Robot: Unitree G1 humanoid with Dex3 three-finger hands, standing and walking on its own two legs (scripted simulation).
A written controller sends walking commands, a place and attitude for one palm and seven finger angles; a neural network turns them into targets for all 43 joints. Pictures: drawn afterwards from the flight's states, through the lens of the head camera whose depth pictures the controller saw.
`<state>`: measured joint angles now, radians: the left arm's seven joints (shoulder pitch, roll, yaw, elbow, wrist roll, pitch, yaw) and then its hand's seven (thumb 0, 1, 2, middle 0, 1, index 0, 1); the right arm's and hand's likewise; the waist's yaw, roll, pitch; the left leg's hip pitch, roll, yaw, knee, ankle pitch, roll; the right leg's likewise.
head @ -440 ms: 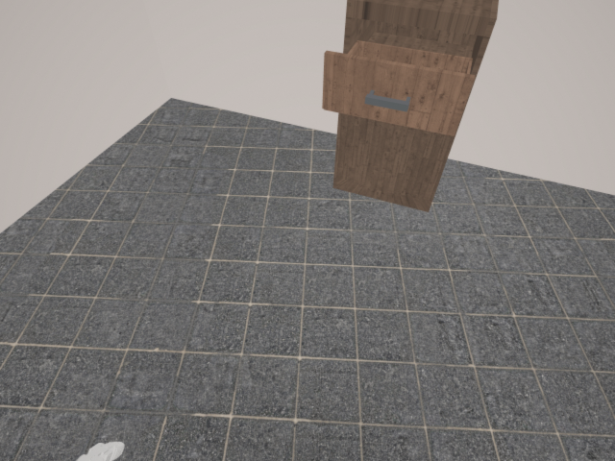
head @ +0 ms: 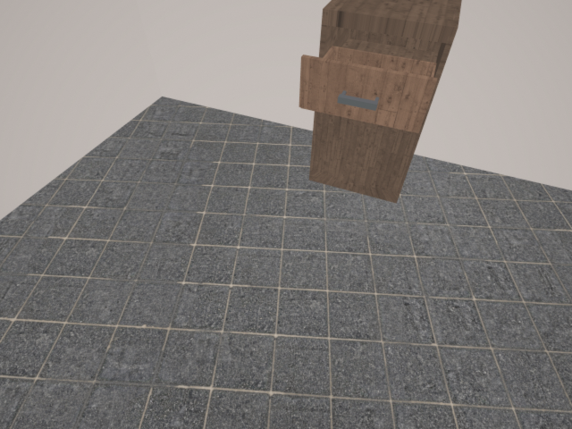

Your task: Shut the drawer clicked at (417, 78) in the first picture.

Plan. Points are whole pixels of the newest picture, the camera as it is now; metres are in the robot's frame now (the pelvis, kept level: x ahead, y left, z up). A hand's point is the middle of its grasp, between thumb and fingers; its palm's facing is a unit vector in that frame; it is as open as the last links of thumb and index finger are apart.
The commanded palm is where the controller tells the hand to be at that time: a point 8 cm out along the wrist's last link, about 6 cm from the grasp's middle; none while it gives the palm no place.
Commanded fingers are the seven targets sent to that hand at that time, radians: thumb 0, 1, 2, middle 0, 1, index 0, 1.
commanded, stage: stand and wait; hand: left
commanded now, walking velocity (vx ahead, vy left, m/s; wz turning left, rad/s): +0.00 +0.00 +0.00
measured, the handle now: (358, 99) +1.09 -0.17 -0.08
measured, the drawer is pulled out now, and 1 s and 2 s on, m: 0.30 0.30 0.30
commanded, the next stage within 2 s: look at it before walking up in 0.42 s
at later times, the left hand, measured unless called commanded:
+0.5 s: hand out of the picture +0.06 +0.24 -0.15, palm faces -0.04 -0.94 -0.34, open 7.4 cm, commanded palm none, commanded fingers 0.00 0.90 0.90 -0.20 -0.30 -0.20 -0.30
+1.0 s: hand out of the picture +0.05 +0.24 -0.15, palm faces -0.03 -0.94 -0.33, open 7.4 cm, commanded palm none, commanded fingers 0.00 0.90 0.90 -0.20 -0.30 -0.20 -0.30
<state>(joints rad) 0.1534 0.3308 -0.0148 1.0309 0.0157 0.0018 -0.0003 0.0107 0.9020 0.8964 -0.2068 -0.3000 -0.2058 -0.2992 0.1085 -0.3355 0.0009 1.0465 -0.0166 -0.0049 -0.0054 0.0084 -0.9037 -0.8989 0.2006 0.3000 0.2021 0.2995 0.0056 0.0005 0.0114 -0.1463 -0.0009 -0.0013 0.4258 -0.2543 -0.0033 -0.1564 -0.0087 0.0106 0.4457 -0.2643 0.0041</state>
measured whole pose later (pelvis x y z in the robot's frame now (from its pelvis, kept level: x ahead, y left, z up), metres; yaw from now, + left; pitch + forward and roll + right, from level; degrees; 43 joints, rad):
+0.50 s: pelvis -0.02 +0.00 +0.00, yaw +0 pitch -2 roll +0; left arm 0.14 0.34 -0.01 1.08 0.02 0.00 0.00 0.01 0.90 0.90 -0.21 -0.30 -0.20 -0.30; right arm 0.14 -0.34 0.01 1.11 -0.01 -0.01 0.00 0.01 -0.90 -0.90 0.20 0.30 0.20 0.30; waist 0.00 0.00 0.01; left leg -0.14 0.01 0.00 0.38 -0.21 -0.01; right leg -0.16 0.00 0.01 0.40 -0.22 0.00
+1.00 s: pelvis -0.02 +0.00 +0.00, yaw +0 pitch -2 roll +0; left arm 0.15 0.34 -0.01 1.09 0.02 -0.01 0.00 0.01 0.90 0.90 -0.21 -0.30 -0.20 -0.30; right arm 0.13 -0.34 0.01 1.12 -0.01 -0.01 0.00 0.01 -0.90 -0.90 0.20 0.30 0.20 0.30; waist 0.00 0.00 0.02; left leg -0.13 0.01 0.00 0.36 -0.20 -0.01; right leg -0.14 0.00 0.01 0.38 -0.20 0.00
